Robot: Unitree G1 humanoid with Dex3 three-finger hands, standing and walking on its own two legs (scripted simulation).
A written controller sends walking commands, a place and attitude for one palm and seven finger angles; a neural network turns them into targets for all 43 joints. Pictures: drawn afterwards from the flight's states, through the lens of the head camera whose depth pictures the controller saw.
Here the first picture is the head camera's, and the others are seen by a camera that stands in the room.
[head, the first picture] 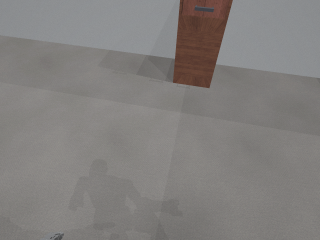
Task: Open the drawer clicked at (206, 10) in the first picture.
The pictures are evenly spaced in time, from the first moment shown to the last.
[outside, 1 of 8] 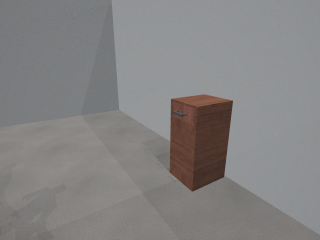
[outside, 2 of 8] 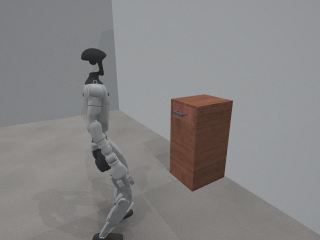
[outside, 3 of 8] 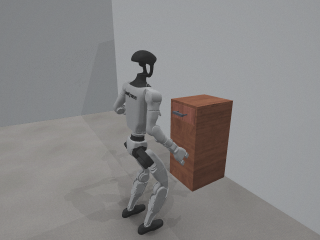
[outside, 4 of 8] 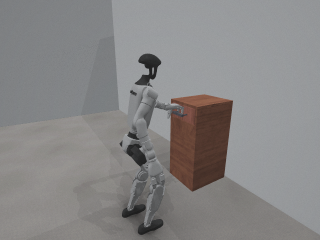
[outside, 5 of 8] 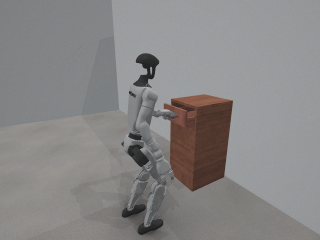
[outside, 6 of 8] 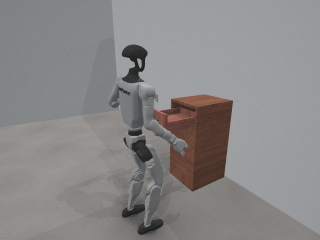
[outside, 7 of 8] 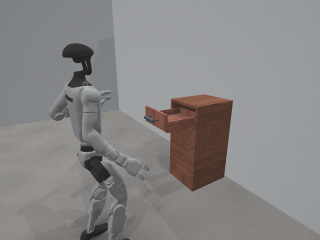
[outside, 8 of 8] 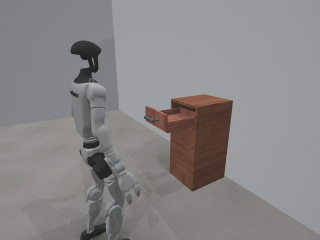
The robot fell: no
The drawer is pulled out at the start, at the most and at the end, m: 0.00 0.30 0.30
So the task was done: yes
